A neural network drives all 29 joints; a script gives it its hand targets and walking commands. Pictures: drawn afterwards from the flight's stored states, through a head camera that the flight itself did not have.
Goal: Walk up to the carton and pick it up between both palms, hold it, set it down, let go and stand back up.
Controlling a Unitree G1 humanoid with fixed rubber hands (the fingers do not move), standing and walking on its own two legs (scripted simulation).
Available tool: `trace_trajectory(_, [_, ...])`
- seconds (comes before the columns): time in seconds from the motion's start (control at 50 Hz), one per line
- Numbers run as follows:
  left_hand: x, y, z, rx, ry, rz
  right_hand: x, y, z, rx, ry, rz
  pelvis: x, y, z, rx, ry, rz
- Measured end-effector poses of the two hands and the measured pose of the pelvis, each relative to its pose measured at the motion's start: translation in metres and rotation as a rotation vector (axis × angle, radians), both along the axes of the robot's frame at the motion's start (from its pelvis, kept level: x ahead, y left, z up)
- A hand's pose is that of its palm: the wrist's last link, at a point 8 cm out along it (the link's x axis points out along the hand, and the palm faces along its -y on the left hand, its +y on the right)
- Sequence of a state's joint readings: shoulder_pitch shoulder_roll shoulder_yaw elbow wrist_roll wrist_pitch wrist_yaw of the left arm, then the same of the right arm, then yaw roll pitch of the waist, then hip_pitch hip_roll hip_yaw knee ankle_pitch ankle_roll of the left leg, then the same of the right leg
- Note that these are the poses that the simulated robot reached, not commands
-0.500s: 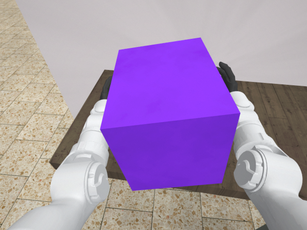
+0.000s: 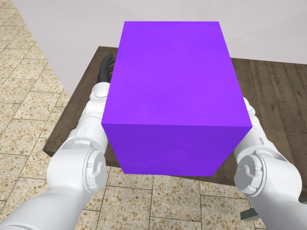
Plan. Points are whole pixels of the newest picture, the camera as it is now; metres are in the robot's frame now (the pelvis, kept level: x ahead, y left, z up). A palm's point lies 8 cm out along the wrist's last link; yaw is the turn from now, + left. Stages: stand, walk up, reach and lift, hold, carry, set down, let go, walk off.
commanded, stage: set down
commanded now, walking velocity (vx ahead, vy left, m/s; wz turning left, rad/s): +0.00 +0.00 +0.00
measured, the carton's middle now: (169, 100) +0.41 -0.03 +0.11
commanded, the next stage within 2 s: none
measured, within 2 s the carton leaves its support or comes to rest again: neither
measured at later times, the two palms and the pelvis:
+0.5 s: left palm (92, 93) +0.45 +0.17 +0.10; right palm (244, 88) +0.45 -0.23 +0.11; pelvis +0.00 +0.00 +0.00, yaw +0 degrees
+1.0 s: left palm (89, 110) +0.38 +0.16 +0.11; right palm (261, 109) +0.38 -0.24 +0.11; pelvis -0.04 +0.00 +0.00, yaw +0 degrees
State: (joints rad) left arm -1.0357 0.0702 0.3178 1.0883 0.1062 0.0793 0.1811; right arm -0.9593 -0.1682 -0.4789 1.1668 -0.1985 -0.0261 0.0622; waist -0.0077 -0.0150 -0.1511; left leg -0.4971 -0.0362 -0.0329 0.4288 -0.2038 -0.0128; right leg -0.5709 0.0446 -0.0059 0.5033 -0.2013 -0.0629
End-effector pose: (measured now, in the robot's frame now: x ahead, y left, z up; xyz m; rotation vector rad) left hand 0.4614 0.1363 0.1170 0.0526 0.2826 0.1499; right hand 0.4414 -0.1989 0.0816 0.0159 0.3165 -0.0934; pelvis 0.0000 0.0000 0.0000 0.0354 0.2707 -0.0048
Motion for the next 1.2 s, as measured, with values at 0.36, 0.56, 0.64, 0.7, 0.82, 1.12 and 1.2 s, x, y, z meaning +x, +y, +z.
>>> trace_trajectory(0.36, [-0.002,0.021,-0.020,0.020,-0.005,0.012,0.014,-0.029,0.019,-0.059,-0.073,-0.050,0.004,0.001,-0.003,-0.001,0.092,0.003])
trace_trajectory(0.56, [-0.024,0.038,-0.018,0.044,-0.039,0.032,0.001,-0.026,0.030,-0.039,-0.094,-0.021,-0.008,0.000,-0.003,0.001,0.076,0.003])
trace_trajectory(0.64, [-0.035,0.033,-0.019,0.044,-0.036,0.018,-0.010,-0.029,0.030,-0.034,-0.091,-0.022,-0.014,-0.001,-0.004,0.002,0.066,0.003])
trace_trajectory(0.7, [-0.043,0.028,-0.019,0.038,-0.040,0.007,-0.020,-0.034,0.028,-0.031,-0.081,-0.029,-0.020,-0.001,-0.004,0.002,0.056,0.002])
trace_trajectory(0.82, [-0.061,0.023,-0.015,0.025,-0.047,0.002,-0.043,-0.042,0.024,-0.031,-0.057,-0.040,-0.031,-0.003,-0.004,0.004,0.028,0.001])
trace_trajectory(1.12, [-0.093,0.031,0.000,0.020,-0.036,0.013,-0.077,-0.047,0.036,-0.017,-0.044,-0.037,-0.046,-0.004,-0.002,0.005,-0.056,-0.002])
trace_trajectory(1.2, [-0.102,0.032,-0.001,0.016,-0.025,0.013,-0.085,-0.049,0.034,-0.015,-0.036,-0.037,-0.048,-0.003,-0.001,0.004,-0.088,-0.003])
